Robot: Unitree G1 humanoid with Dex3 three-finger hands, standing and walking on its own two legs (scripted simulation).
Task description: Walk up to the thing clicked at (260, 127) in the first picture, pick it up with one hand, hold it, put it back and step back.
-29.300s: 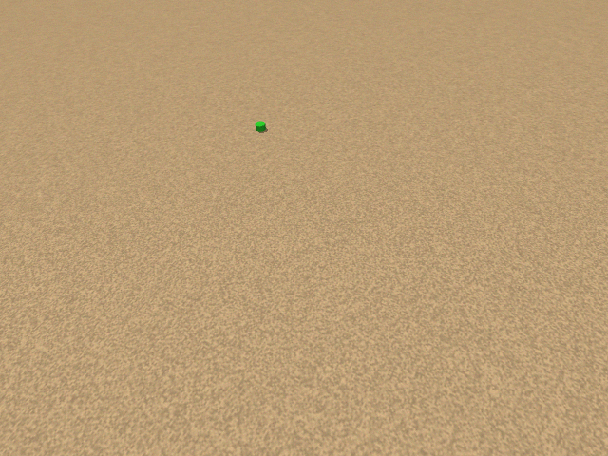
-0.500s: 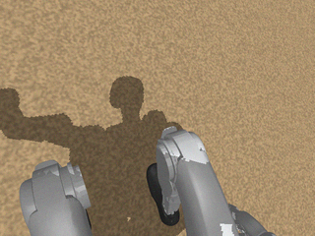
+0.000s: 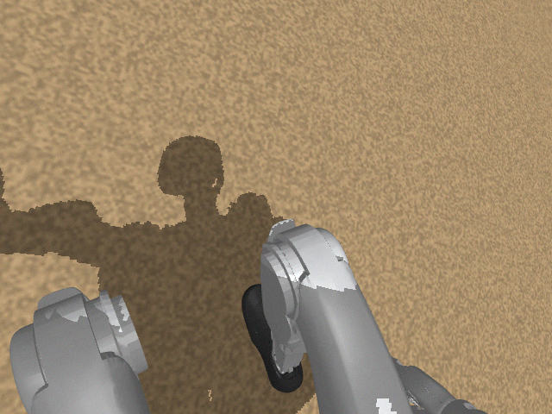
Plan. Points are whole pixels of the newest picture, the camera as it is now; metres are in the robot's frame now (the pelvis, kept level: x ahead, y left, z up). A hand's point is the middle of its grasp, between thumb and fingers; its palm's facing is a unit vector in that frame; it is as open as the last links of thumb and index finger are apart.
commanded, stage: rest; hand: left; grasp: from above
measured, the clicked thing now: out of the picture +0.44 +0.34 -0.27
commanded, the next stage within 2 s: open in 0.20 s
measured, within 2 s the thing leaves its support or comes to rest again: neither
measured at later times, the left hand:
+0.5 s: hand out of the picture +0.42 +0.33 -0.24, palm faces -0.44 -0.17 -0.88, open 8.5 cm
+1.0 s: hand out of the picture +0.42 +0.33 -0.25, palm faces -0.43 -0.16 -0.89, open 12.9 cm
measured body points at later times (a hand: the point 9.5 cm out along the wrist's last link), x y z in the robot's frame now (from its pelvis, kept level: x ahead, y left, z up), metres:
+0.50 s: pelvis +0.00 +0.00 +0.00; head +0.26 +0.13 +0.34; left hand +0.44 +0.34 -0.19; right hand +0.06 -0.26 -0.06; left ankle +0.06 +0.13 -0.26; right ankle +0.12 -0.13 -0.26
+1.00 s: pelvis +0.00 +0.00 +0.00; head +0.27 +0.13 +0.33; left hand +0.44 +0.34 -0.20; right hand +0.07 -0.26 -0.05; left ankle +0.06 +0.13 -0.26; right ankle +0.12 -0.13 -0.26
